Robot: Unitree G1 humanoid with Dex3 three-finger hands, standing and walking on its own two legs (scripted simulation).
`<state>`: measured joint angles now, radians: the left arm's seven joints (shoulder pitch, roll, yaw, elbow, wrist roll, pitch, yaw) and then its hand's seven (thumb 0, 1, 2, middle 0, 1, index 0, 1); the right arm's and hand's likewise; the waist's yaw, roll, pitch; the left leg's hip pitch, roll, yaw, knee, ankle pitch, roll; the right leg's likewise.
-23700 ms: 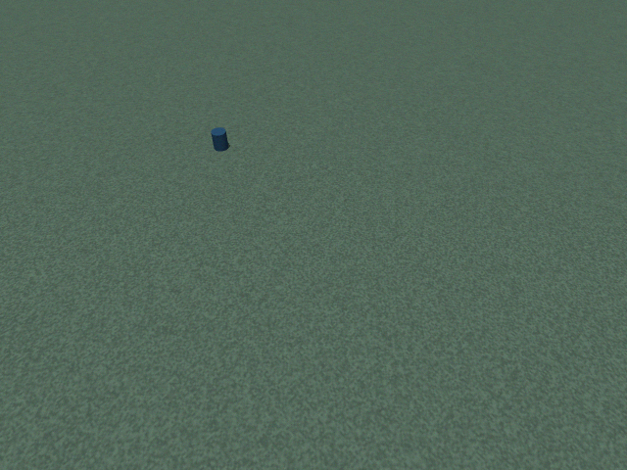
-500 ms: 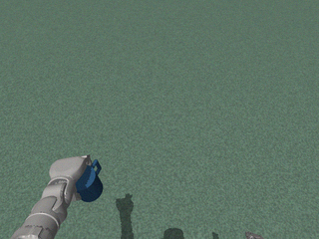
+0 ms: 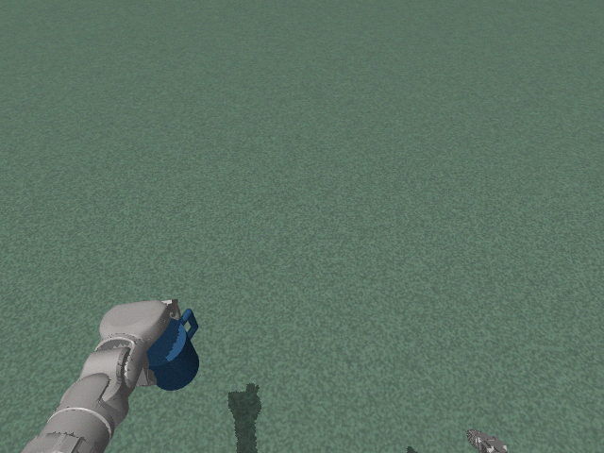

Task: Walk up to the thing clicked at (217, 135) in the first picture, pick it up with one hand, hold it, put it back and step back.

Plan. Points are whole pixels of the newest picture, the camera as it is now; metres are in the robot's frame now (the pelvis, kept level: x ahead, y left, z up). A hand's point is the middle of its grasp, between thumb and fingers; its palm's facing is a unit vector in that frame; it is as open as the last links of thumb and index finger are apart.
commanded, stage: hold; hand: left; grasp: from above
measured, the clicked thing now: (174, 345) +0.33 +0.20 -0.11
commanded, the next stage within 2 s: crouch in 1.34 s
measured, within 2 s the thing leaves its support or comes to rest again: neither
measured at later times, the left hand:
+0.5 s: hand (143, 366) +0.27 +0.22 -0.04, palm faces -0.46 -0.06 -0.89, open 10.4 cm
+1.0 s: hand (136, 367) +0.26 +0.22 -0.03, palm faces -0.46 -0.06 -0.88, open 10.4 cm
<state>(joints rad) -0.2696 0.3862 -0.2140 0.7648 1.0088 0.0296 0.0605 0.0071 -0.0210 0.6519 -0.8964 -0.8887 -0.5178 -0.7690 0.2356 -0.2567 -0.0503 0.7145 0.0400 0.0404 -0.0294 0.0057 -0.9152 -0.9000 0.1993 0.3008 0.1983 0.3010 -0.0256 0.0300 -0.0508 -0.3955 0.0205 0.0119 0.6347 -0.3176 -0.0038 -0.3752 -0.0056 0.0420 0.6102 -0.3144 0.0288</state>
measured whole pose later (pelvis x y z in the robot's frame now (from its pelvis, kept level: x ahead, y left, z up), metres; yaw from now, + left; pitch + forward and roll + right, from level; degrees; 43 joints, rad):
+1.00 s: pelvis -0.02 -0.01 +0.01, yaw +0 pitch +0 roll +0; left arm -0.24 0.41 -0.23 0.65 0.98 0.01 -0.05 0.03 0.01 0.61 -0.86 -0.93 -0.51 -0.76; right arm 0.18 -0.25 -0.02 0.70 0.05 0.04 -0.05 0.01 -0.92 -0.90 0.20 0.30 0.20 0.30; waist 0.01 0.05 -0.01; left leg -0.28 0.02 0.01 0.52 -0.23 -0.01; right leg -0.27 -0.01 0.04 0.52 -0.24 0.02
